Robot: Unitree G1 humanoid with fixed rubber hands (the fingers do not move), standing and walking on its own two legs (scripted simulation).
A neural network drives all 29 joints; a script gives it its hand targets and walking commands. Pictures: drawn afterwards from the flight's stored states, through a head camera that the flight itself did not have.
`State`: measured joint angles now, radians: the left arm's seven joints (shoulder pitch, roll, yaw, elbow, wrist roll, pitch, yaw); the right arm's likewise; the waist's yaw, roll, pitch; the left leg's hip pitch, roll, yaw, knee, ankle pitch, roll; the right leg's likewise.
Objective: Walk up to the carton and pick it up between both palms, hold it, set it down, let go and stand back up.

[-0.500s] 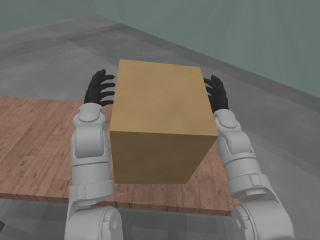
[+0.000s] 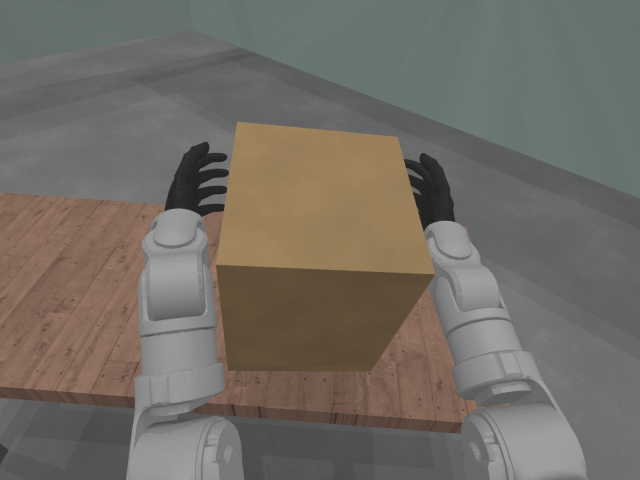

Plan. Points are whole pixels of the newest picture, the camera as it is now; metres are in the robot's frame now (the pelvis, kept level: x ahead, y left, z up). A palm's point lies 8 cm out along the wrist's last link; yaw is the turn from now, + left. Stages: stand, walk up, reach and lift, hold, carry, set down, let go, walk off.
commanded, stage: hold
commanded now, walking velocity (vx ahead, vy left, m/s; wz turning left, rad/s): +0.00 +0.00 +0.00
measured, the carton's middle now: (309, 257) +0.36 +0.01 +0.12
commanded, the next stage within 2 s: none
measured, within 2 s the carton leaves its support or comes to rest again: neither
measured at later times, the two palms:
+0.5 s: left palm (190, 212) +0.35 +0.15 +0.20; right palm (435, 219) +0.36 -0.15 +0.18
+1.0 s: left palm (186, 212) +0.35 +0.15 +0.20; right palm (434, 220) +0.35 -0.14 +0.18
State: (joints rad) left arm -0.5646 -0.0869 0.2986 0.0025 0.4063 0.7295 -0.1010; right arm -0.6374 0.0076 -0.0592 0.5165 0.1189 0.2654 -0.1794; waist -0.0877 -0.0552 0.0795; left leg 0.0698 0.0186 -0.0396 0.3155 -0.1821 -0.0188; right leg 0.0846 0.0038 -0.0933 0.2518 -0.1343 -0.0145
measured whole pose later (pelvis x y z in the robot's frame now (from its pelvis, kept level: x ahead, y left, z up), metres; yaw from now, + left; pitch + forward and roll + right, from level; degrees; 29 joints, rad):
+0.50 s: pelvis +0.00 +0.00 +0.00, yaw +0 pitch -11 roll -1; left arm -0.58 -0.08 0.31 0.03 0.40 0.72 -0.10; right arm -0.65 0.01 -0.06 0.53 0.11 0.26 -0.18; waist -0.09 -0.06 0.08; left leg 0.07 0.02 -0.05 0.31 -0.17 -0.02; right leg 0.08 0.01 -0.10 0.25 -0.13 -0.02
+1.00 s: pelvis +0.00 +0.00 +0.00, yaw +0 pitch -12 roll -1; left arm -0.59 -0.10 0.30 0.02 0.42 0.72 -0.09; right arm -0.65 0.01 -0.08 0.54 0.11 0.25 -0.17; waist -0.08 -0.06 0.09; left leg 0.06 0.02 -0.03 0.31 -0.17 -0.01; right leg 0.08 0.00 -0.09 0.25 -0.12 -0.01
